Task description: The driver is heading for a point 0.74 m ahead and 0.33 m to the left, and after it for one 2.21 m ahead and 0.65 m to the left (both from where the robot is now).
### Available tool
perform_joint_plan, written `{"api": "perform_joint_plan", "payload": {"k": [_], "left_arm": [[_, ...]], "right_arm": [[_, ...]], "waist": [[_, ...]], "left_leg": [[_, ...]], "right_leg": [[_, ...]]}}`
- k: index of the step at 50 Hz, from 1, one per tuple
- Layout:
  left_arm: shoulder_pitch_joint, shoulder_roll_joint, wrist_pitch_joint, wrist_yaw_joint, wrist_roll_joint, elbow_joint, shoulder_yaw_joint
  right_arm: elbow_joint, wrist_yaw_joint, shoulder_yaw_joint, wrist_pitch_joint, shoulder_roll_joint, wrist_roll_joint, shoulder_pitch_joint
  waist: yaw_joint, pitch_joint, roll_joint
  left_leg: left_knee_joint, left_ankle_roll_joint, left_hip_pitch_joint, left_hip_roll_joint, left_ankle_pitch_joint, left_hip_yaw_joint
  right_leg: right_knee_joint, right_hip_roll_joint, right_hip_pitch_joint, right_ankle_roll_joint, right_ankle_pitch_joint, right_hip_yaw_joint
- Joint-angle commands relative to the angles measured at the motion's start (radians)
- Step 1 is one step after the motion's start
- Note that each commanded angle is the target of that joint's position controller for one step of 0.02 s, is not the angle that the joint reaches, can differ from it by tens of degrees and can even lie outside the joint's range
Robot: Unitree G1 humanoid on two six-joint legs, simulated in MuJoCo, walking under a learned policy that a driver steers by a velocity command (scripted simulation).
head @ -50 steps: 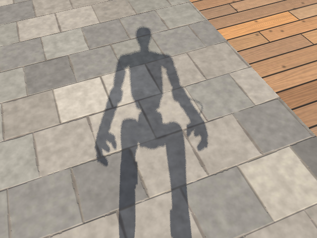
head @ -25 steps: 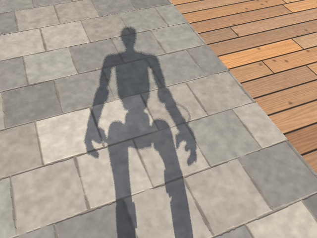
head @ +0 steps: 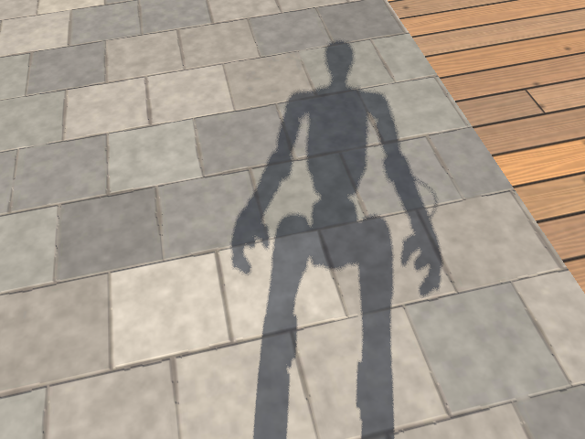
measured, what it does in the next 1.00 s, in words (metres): walks ahead, turning left: left foot, then right foot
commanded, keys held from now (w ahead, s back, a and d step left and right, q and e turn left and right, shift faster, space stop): w+q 1.00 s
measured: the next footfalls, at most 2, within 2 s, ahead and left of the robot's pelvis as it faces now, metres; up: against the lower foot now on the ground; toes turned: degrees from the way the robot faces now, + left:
left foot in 0.34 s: +0.31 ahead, +0.13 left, +0.00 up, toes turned +18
right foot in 0.90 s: +0.68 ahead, +0.11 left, +0.00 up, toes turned +33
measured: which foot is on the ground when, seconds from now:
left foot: up 0.00-0.32, down 0.34-0.90, up 0.92-1.00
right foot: down 0.00-0.36, up 0.38-0.88, down 0.90-1.00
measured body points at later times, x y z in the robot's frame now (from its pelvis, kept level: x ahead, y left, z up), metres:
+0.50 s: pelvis +0.25 +0.07 -0.01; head +0.28 +0.09 +0.44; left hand +0.26 +0.35 -0.14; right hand +0.42 -0.17 -0.13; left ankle +0.27 +0.12 -0.75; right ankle +0.23 -0.09 -0.65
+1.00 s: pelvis +0.53 +0.13 -0.02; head +0.56 +0.14 +0.43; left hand +0.54 +0.44 -0.11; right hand +0.71 -0.09 -0.15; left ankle +0.35 +0.14 -0.66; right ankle +0.65 +0.09 -0.75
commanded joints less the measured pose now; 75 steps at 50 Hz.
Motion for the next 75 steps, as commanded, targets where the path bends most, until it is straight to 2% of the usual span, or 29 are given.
{"api": "perform_joint_plan", "payload": {"k": [1,7,12,15,17,18,19,20,22,24,26,39,43,44,45,46,47,49,50,55,60,65,67,68,69,70,71,73,75], "left_arm": [[0.057,0.096,-0.029,0.004,-0.009,-0.02,0.022],[0.111,0.103,-0.026,0.005,-0.001,0.007,0.024],[0.181,0.138,-0.007,0.016,0.001,0.037,0.035],[0.172,0.179,0.016,0.023,0.005,0.039,0.046],[0.155,0.199,0.037,0.017,0.001,0.027,0.051],[0.163,0.146,0.035,0.011,-0.01,-0.017,0.037],[0.132,0.097,0.023,-0.006,-0.01,-0.092,0.034],[0.008,0.151,0.011,-0.011,0.0,-0.121,0.039],[0.018,0.117,-0.007,-0.01,-0.013,-0.108,0.027],[0.054,0.113,0.026,-0.01,0.023,-0.098,0.028],[0.055,0.102,0.056,-0.017,0.031,-0.106,0.026],[-0.352,0.106,0.048,-0.036,0.01,-0.271,0.001],[-0.146,0.166,0.029,-0.018,0.002,-0.228,0.019],[-0.004,0.194,0.016,-0.006,0.006,-0.193,0.031],[0.154,0.263,0.009,0.013,0.029,-0.187,0.047],[0.143,0.347,0.02,0.015,0.045,-0.195,0.064],[0.08,0.268,0.034,0.009,0.024,-0.201,0.057],[-0.024,0.134,0.035,0.003,0.015,-0.205,0.023],[-0.019,0.124,0.03,0.004,0.015,-0.193,0.018],[0.043,0.139,-0.011,-0.01,-0.005,-0.142,0.026],[0.06,0.135,-0.006,-0.012,-0.006,-0.112,0.021],[0.119,0.175,0.012,-0.018,-0.021,-0.055,0.024],[0.124,0.173,0.024,-0.014,-0.029,-0.038,0.022],[0.163,0.136,0.022,-0.012,-0.029,-0.054,0.011],[0.286,0.023,0.032,-0.01,-0.053,-0.07,-0.02],[0.268,0.088,0.067,0.009,-0.057,-0.037,-0.003],[0.21,0.126,0.08,0.011,-0.043,-0.049,0.013],[0.136,0.119,0.093,0.006,-0.014,-0.057,0.022],[0.172,0.098,0.118,0.0,0.001,-0.042,0.026]], "right_arm": [[-0.052,0.017,-0.003,0.018,-0.006,-0.008,0.016],[-0.132,0.038,0.014,0.015,0.008,-0.008,-0.192],[-0.188,0.049,0.019,0.013,-0.006,-0.017,-0.301],[-0.175,0.037,0.004,0.013,-0.032,-0.019,-0.22],[-0.101,0.018,-0.026,-0.004,-0.077,-0.024,0.027],[-0.077,0.001,-0.061,-0.007,-0.186,-0.037,0.149],[-0.101,-0.003,-0.081,0.003,-0.277,-0.008,0.092],[-0.105,-0.009,-0.076,0.015,-0.262,0.005,0.105],[-0.096,-0.021,-0.049,0.006,-0.157,0.013,0.015],[-0.107,-0.026,-0.031,-0.012,-0.108,0.022,-0.043],[-0.103,-0.021,-0.029,-0.033,-0.117,0.028,-0.017],[-0.08,-0.034,-0.035,-0.033,-0.159,0.009,0.211],[-0.111,-0.039,-0.043,-0.039,-0.199,0.005,0.114],[-0.113,-0.029,-0.042,-0.045,-0.198,0.014,0.093],[-0.143,-0.019,-0.022,-0.054,-0.126,0.025,0.103],[-0.17,-0.021,-0.004,-0.049,-0.034,0.053,0.231],[-0.143,-0.031,-0.011,-0.034,-0.127,0.012,0.212],[-0.146,-0.015,-0.013,-0.024,-0.123,0.002,0.098],[-0.15,-0.005,-0.012,-0.016,-0.111,-0.005,0.082],[-0.193,0.03,-0.001,0.02,-0.077,-0.013,0.004],[-0.242,0.038,0.028,0.01,-0.017,-0.009,-0.129],[-0.217,0.019,0.038,-0.005,-0.031,-0.023,-0.149],[-0.161,0.002,0.032,-0.031,-0.06,-0.043,-0.026],[-0.144,-0.008,0.022,-0.047,-0.121,-0.06,0.049],[-0.154,-0.022,0.011,-0.042,-0.173,-0.053,0.081],[-0.157,-0.032,0.006,-0.031,-0.157,0.013,0.076],[-0.159,-0.038,0.01,-0.021,-0.139,0.024,0.031],[-0.169,-0.056,0.03,-0.014,-0.077,0.017,-0.075],[-0.175,-0.067,0.033,-0.011,-0.061,0.012,-0.117]], "waist": [[-0.01,-0.007,-0.119],[0.022,0.046,-0.112],[0.049,0.065,-0.11],[0.002,-0.001,-0.141],[-0.106,-0.144,-0.096],[-0.144,-0.253,0.032],[-0.076,-0.304,0.212],[-0.112,-0.249,0.035],[-0.026,-0.059,-0.065],[0.034,-0.047,-0.049],[0.045,-0.057,-0.041],[-0.091,0.011,0.029],[0.024,-0.054,0.044],[0.1,-0.131,-0.004],[0.152,-0.28,-0.098],[0.065,-0.382,-0.346],[0.043,-0.292,-0.212],[0.024,-0.075,-0.067],[0.017,-0.047,-0.108],[0.001,-0.027,-0.141],[0.008,-0.009,-0.142],[0.019,-0.047,-0.173],[-0.041,-0.099,-0.106],[-0.05,-0.196,-0.014],[-0.018,-0.378,0.194],[-0.055,-0.45,0.145],[-0.04,-0.344,0.101],[0.006,-0.153,0.071],[0.044,-0.127,0.074]], "left_leg": [[0.016,-0.019,-0.142,0.056,0.097,-0.021],[-0.278,-0.029,-0.171,0.046,0.281,0.042],[-0.444,0.029,-0.13,0.012,0.201,0.123],[-0.479,0.09,0.014,-0.08,0.042,0.176],[-0.594,0.147,0.321,-0.147,0.044,0.159],[-0.646,0.222,0.605,0.053,-0.098,-0.134],[-0.797,0.348,0.795,0.278,-0.05,-0.687],[-0.844,0.332,0.763,0.276,0.051,-0.644],[-0.853,0.261,0.513,0.209,0.263,-0.407],[-0.87,0.22,0.387,0.123,0.387,-0.292],[-0.883,0.222,0.354,0.091,0.448,-0.26],[-0.819,0.159,0.532,0.07,0.543,-0.34],[-0.649,0.085,0.444,0.051,0.75,-0.357],[-0.463,0.06,0.386,-0.009,0.745,-0.312],[-0.189,0.039,0.257,-0.071,0.478,-0.252],[0.078,0.006,-0.046,-0.231,-0.279,-0.14],[0.171,0.018,-0.139,-0.133,-0.231,-0.137],[0.112,0.007,-0.115,-0.056,-0.071,-0.106],[0.079,-0.001,-0.093,-0.032,-0.052,-0.097],[0.033,-0.024,-0.139,0.005,0.03,-0.067],[-0.285,-0.049,-0.051,-0.023,0.188,0.008],[-0.547,-0.018,0.122,-0.068,0.215,0.047],[-0.728,0.007,0.309,-0.069,0.362,0.04],[-0.68,0.025,0.517,0.088,0.752,-0.068],[-0.578,0.179,0.791,0.399,1.231,-0.327],[-0.587,0.241,0.728,0.396,1.226,-0.329],[-0.643,0.223,0.636,0.347,1.072,-0.257],[-0.746,0.158,0.442,0.271,0.845,-0.156],[-0.796,0.138,0.311,0.234,0.723,-0.072]], "right_leg": [[-0.228,-0.273,0.076,-0.076,0.155,0.167],[-0.23,-0.246,0.113,-0.076,0.256,0.006],[-0.166,-0.289,0.253,-0.065,0.421,-0.064],[0.048,-0.294,0.316,-0.048,0.841,-0.111],[0.437,-0.272,0.219,-0.021,0.783,-0.135],[0.763,-0.221,-0.067,0.023,0.412,-0.139],[1.084,0.011,-0.453,0.083,-0.363,-0.006],[1.1,-0.034,-0.563,0.073,-0.301,0.165],[0.928,-0.118,-0.509,0.059,-0.156,0.178],[0.827,-0.139,-0.392,0.077,-0.139,0.189],[0.774,-0.131,-0.372,0.098,-0.129,0.175],[0.288,-0.038,-0.498,0.097,0.135,0.164],[0.16,0.031,-0.121,0.039,0.024,0.161],[0.096,0.01,0.079,0.013,0.055,0.171],[0.066,-0.204,0.318,-0.033,-0.153,0.384],[-0.043,-0.469,0.523,-0.15,-0.202,0.856],[-0.078,-0.445,0.409,-0.158,-0.336,0.928],[-0.121,-0.341,0.158,-0.113,-0.205,0.601],[-0.137,-0.3,0.105,-0.092,-0.098,0.491],[-0.2,-0.278,0.07,-0.101,0.164,0.264],[-0.135,-0.21,0.029,-0.084,0.605,0.041],[-0.032,-0.213,0.119,-0.061,0.69,0.092],[0.151,-0.167,0.118,-0.024,0.634,0.096],[0.291,-0.126,0.007,0.009,0.357,0.081],[0.555,-0.021,-0.193,0.039,-0.381,0.075],[0.681,0.015,-0.196,0.034,-0.525,0.18],[0.751,0.0,-0.248,0.032,-0.5,0.201],[0.741,-0.035,-0.288,0.046,-0.368,0.193],[0.747,-0.033,-0.206,0.071,-0.294,0.165]]}}
Over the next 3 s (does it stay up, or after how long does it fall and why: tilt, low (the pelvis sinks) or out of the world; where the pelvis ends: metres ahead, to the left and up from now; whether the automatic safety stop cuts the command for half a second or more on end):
stays up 0.65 0.24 0.00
